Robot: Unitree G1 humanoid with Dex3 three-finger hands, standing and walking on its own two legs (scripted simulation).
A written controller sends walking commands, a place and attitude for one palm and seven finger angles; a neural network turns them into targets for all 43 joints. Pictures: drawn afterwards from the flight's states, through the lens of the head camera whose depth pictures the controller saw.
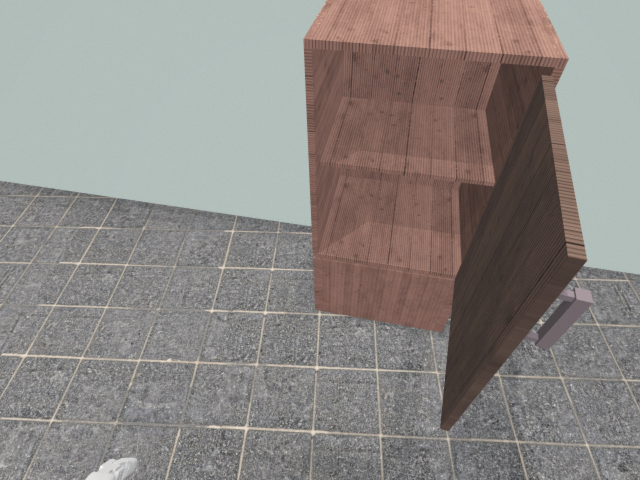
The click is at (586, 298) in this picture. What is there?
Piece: cupboard door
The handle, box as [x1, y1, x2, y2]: [524, 287, 592, 348]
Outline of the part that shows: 590,291 575,287 571,291 564,289 556,298 564,300 536,333 529,332 524,339 534,341 535,345 549,348 592,303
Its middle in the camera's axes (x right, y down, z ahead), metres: +0.31 +0.11 +0.54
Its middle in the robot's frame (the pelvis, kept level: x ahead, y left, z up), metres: +0.35 -0.29 +0.00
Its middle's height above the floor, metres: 0.77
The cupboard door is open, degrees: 85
